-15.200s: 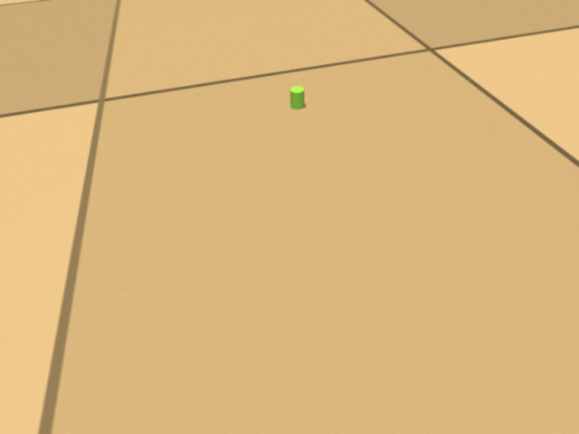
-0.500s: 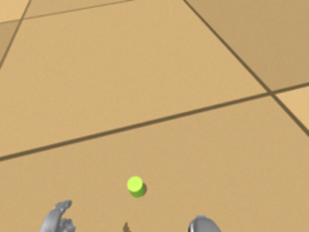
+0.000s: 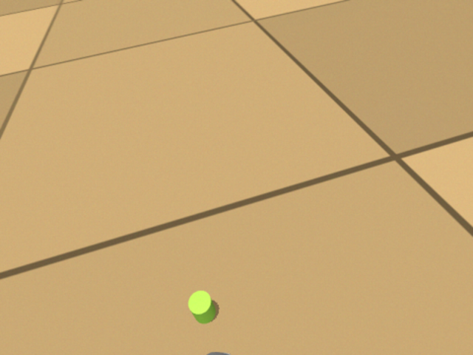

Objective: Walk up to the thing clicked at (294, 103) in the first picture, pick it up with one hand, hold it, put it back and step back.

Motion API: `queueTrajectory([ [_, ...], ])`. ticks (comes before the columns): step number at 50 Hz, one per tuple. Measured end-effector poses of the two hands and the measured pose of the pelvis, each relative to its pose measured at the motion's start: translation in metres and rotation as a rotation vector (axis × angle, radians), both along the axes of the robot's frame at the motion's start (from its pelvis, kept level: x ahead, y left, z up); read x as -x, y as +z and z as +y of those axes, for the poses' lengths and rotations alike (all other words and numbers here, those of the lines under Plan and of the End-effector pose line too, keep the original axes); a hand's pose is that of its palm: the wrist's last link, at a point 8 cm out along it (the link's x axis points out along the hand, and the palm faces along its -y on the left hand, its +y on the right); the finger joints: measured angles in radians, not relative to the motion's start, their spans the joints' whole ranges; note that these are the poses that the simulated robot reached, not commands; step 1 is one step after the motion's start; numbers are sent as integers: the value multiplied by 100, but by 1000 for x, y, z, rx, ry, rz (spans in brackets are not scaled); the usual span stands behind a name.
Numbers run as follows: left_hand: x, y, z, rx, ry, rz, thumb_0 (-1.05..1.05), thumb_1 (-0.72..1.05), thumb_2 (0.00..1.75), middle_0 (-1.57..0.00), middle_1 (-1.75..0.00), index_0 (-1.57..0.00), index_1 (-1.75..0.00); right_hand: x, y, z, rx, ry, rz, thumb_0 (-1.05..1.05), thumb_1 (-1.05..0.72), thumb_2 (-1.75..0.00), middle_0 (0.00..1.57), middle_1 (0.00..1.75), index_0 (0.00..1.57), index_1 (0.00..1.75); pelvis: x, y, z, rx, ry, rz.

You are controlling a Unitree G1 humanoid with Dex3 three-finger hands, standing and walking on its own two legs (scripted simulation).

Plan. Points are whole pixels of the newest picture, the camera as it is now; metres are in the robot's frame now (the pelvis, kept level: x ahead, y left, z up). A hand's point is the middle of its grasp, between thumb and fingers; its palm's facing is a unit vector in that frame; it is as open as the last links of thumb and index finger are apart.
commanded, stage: walk up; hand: left
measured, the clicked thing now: (202, 307) +0.44 +0.26 -0.71
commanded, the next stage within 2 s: stand in 0.32 s
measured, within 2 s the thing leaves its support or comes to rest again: neither
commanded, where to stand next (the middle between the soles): +0.10 +0.07 m, yaw -1 degrees
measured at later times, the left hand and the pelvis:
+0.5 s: hand out of the picture +0.12 +0.30 -0.17, palm faces +0.00 -0.94 -0.35, open 7.4 cm; pelvis +0.04 +0.05 -0.01, yaw +2 degrees
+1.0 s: hand out of the picture +0.09 +0.27 -0.15, palm faces -0.01 -0.94 -0.34, open 7.4 cm; pelvis +0.04 +0.02 +0.00, yaw +0 degrees
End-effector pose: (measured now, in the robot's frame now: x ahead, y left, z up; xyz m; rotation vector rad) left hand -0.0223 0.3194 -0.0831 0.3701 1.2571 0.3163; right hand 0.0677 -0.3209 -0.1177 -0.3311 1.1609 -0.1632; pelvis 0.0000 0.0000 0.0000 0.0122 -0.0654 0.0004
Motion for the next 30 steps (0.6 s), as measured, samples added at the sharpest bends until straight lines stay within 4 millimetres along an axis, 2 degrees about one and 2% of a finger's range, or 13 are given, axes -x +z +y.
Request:
queueTrajectory([
  [4,-10,9,-3,-12,-4,-9,1,90,90,-21,-30,-20,-30,-23,-2,9,-38,20,-30,1,-90,-90,20,30,20,29,-9,3,2,-2,17,-12],
  [8,-26,7,3,-27,-8,-33,1,90,90,-21,-30,-20,-30,-46,-7,24,-65,52,-17,1,-91,-90,20,30,20,29,-21,0,7,13,43,-19],
  [11,-43,-2,12,-32,3,-50,1,90,90,-21,-30,-20,-30,-65,-12,39,-65,77,-6,1,-91,-90,20,30,20,29,-31,-6,13,27,56,-17],
  [15,-69,-26,26,-18,16,-55,1,90,90,-21,-30,-20,-30,-94,-18,61,-44,104,-7,1,-90,-90,20,30,20,29,-45,-19,28,33,55,-2],
  [18,-91,-40,32,13,15,-58,1,90,90,-21,-30,-20,-30,-108,-14,77,-30,118,-49,1,-91,-90,20,30,20,29,-44,-21,37,8,55,-9],
  [21,-112,-44,29,56,-26,-71,1,91,90,-20,-30,-20,-30,-107,-5,83,-15,87,-86,1,-90,-90,20,30,20,30,-43,-17,44,18,51,-15],
  [25,-133,-47,27,98,-73,-103,1,91,90,-20,-30,-20,-30,-97,3,84,9,55,-87,1,-90,-90,20,30,20,30,-42,-14,47,12,30,-23],
  [30,-135,-46,25,101,-91,-103,1,91,90,-20,-30,-20,-30,-79,4,70,18,5,-80,1,-90,-90,20,30,21,30,-42,-14,44,3,13,-33],
])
